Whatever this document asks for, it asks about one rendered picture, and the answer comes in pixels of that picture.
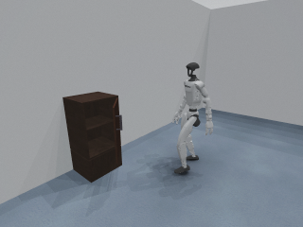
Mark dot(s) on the right robot forearm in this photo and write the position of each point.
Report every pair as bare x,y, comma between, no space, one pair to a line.
183,105

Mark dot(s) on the handle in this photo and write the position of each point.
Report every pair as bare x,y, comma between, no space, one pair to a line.
120,122

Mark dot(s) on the robot left thigh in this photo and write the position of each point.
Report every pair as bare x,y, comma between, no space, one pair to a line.
187,129

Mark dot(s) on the left robot forearm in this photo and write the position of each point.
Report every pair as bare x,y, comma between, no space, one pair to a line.
208,113

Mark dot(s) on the cupboard door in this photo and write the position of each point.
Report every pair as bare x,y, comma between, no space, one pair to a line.
116,126

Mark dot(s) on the robot right hand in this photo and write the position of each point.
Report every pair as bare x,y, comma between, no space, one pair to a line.
178,115

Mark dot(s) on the robot left shin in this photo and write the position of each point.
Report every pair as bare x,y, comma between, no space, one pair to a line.
182,152

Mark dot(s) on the robot left upper arm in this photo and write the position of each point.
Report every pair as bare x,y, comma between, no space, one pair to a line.
201,87

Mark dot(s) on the robot left hand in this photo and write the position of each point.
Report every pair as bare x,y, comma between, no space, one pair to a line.
208,127

